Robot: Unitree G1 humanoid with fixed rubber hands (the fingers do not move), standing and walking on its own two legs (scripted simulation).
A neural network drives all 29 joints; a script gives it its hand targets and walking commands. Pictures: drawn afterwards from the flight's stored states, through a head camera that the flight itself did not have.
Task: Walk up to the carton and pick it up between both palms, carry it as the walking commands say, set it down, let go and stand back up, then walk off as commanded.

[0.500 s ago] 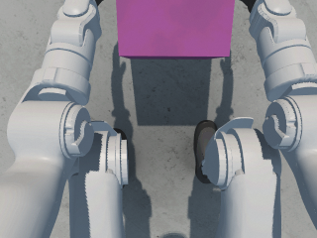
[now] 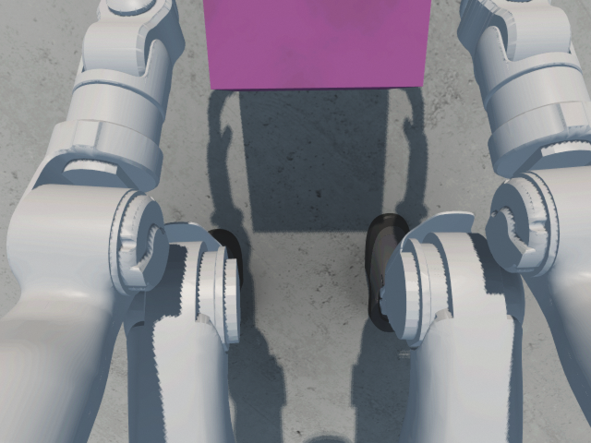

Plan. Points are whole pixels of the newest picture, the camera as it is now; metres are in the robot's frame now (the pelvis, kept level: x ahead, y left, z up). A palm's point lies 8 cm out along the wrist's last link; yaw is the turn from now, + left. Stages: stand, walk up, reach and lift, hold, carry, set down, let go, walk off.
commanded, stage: reach and lift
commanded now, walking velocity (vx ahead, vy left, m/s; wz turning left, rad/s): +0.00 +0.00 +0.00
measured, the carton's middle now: out of the picture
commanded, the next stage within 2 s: none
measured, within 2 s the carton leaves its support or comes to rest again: neither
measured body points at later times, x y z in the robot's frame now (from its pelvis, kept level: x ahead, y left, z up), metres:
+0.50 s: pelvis -0.01 -0.01 +0.03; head +0.37 -0.04 +0.26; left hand +0.57 +0.11 -0.13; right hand +0.56 -0.19 -0.14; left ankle +0.11 +0.14 -0.33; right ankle +0.12 -0.15 -0.33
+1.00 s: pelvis -0.03 +0.00 +0.06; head +0.34 -0.02 +0.31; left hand +0.54 +0.11 -0.08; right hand +0.54 -0.18 -0.08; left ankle +0.11 +0.14 -0.33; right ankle +0.12 -0.15 -0.33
